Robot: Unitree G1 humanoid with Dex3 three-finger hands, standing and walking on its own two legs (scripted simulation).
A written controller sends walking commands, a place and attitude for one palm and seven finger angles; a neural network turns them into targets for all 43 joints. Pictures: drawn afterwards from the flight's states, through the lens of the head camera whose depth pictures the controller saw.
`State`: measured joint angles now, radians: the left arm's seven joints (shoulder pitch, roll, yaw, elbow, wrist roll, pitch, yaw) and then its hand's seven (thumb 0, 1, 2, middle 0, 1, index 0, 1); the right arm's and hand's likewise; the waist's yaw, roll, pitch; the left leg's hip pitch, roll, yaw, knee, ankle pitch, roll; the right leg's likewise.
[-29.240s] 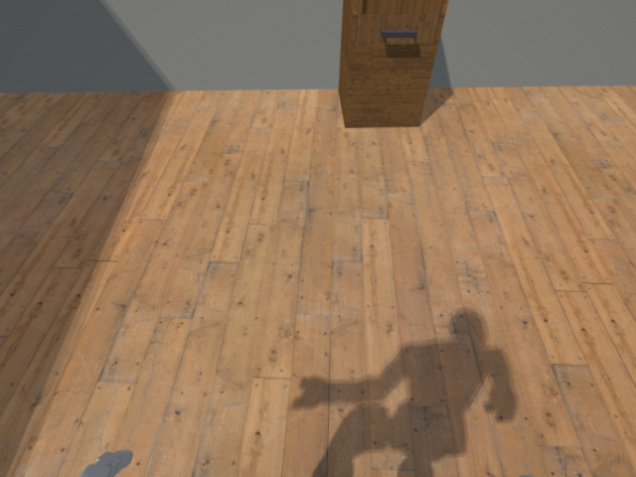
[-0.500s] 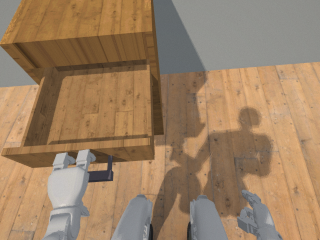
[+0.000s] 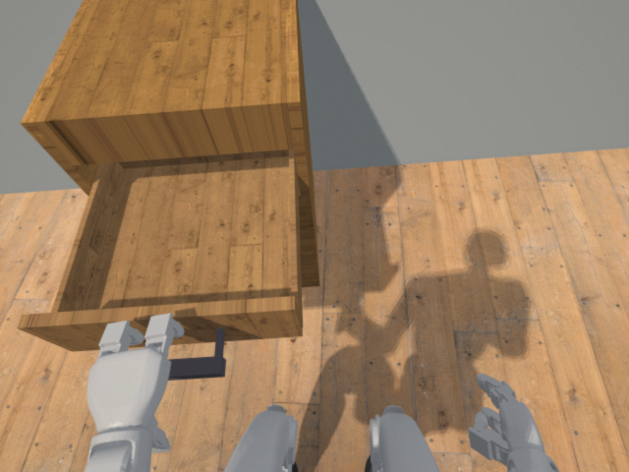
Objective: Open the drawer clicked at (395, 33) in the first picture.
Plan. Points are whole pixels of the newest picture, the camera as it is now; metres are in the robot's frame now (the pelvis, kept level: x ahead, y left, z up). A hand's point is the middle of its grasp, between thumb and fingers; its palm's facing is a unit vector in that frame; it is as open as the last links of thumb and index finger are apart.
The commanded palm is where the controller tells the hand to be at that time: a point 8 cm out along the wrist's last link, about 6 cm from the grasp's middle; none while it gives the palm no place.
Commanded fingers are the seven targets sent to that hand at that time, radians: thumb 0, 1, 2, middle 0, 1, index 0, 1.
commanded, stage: lift the hand off the handle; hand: left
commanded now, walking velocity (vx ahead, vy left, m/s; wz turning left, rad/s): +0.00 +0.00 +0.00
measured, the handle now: (169, 354) +0.28 +0.25 -0.11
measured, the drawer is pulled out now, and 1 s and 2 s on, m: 0.30 0.30 0.30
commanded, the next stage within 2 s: draw the hand back to the body in 1.54 s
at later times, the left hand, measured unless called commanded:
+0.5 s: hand (140, 371) +0.24 +0.24 -0.02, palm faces -0.04 -0.06 -1.00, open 13.9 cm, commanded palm +0.22 +0.24 +0.03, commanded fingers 0.00 -0.50 0.30 -0.30 -1.20 -0.30 -1.20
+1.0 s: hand (119, 366) +0.23 +0.25 +0.02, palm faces -0.01 -0.07 -1.00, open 13.9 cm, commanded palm +0.21 +0.24 +0.07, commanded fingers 0.00 -0.50 0.30 -0.30 -1.20 -0.30 -1.20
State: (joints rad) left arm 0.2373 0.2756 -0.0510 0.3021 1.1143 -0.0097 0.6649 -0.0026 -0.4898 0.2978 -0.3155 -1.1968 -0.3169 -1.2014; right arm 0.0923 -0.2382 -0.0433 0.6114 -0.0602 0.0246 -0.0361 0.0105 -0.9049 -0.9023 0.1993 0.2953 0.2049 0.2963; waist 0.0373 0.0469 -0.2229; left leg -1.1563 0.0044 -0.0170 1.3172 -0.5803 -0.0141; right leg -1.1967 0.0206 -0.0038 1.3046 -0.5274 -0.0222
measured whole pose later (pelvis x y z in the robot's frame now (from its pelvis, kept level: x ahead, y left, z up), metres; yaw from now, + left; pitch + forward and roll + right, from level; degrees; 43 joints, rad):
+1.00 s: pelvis +0.03 +0.01 +0.05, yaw -1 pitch +17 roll +0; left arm 0.36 0.30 -0.05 0.17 1.08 0.02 0.59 0.00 -0.49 0.30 -0.32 -1.20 -0.31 -1.20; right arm 0.16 -0.23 -0.03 0.55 -0.05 0.05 0.00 0.01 -0.90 -0.90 0.20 0.30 0.21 0.30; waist 0.03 0.05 -0.20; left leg -0.85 0.01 -0.01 1.08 -0.53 0.00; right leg -0.89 0.02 0.01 1.06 -0.48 -0.01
